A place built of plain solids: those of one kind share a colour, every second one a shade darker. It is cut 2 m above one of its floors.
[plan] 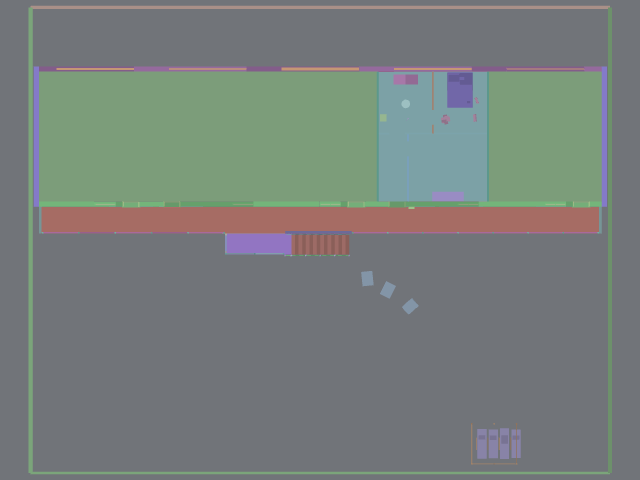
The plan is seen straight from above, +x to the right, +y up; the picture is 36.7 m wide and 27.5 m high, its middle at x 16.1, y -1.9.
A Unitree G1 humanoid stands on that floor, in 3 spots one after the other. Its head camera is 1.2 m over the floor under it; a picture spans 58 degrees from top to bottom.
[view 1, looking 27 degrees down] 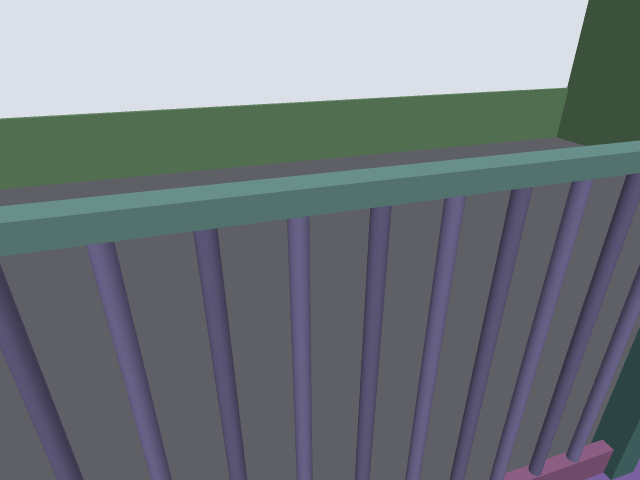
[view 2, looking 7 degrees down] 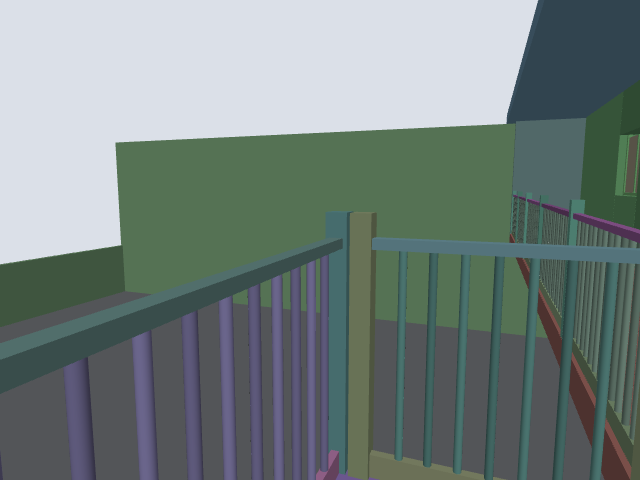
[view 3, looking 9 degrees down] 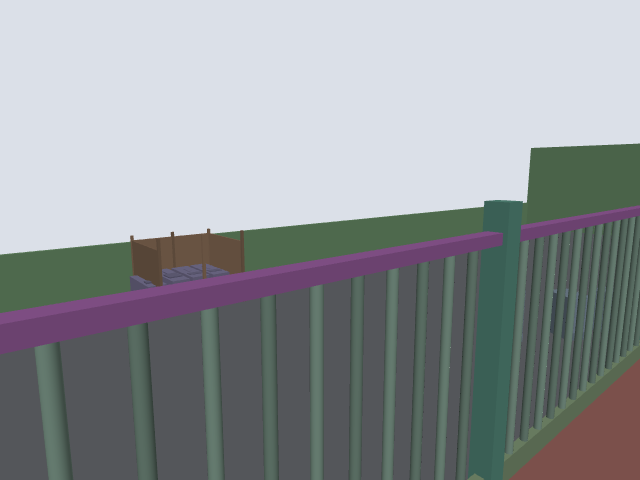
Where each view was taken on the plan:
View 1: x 13.46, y -2.14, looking -108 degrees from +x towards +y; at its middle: ground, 8.92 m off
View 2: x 12.36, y -2.14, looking -159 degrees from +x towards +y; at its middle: site_fence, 13.73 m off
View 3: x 31.44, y -0.77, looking -130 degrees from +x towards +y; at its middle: site_fence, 19.04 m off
